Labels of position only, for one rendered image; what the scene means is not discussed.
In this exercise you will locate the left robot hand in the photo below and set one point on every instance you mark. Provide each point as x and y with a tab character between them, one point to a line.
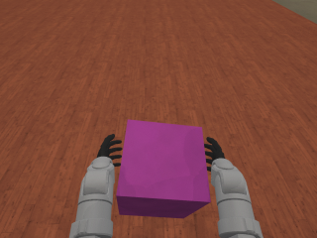
105	151

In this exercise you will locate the left robot forearm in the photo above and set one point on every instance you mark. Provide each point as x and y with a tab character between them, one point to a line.
94	207

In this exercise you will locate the right robot hand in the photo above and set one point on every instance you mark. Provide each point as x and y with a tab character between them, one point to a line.
216	152

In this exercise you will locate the right robot forearm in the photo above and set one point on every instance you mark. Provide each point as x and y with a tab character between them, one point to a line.
236	216

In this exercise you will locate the carton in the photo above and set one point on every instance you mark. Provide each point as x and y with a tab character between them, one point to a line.
163	170

